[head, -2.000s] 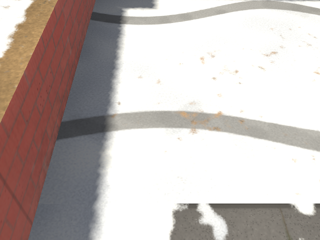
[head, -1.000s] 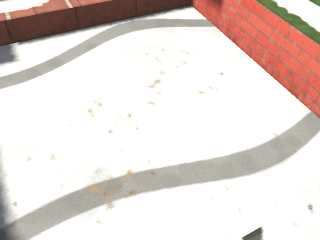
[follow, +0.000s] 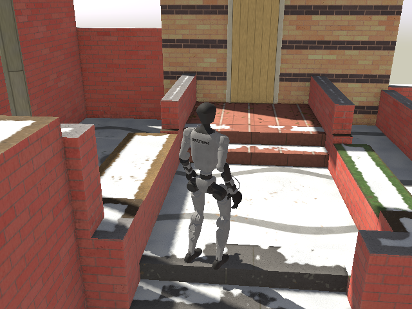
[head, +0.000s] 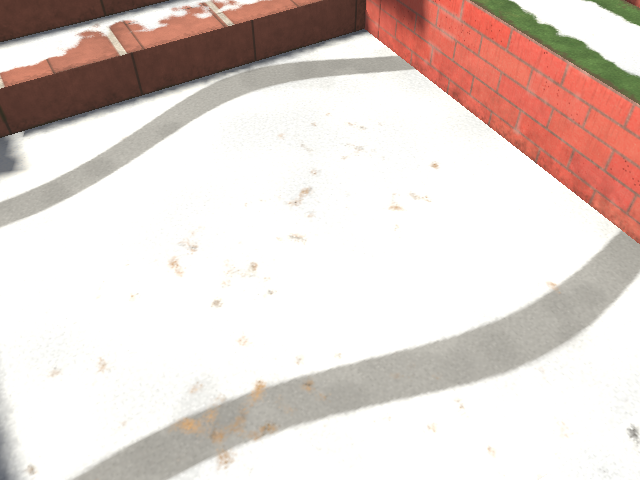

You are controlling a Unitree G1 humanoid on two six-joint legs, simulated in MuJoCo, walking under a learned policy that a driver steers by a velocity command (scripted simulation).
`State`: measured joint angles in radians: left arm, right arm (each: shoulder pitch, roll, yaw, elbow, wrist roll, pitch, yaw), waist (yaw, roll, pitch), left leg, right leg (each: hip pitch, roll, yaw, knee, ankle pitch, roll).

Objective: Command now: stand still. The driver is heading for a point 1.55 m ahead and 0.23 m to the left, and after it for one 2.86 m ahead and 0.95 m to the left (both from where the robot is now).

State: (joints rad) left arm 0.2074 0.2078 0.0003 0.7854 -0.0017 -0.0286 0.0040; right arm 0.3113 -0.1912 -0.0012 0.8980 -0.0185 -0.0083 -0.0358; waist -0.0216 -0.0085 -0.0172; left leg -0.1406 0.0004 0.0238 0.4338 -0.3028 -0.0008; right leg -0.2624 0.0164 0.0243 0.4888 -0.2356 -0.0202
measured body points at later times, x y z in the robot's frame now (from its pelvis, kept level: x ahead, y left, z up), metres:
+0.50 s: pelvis +0.04 -0.01 +0.00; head +0.04 -0.01 +0.45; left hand +0.11 +0.26 -0.13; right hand +0.01 -0.25 -0.15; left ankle -0.05 +0.12 -0.74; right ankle +0.01 -0.11 -0.74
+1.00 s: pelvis +0.26 +0.05 -0.02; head +0.27 +0.05 +0.43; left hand +0.23 +0.27 -0.17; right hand +0.46 -0.16 -0.11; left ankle +0.34 +0.14 -0.74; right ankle +0.05 -0.10 -0.67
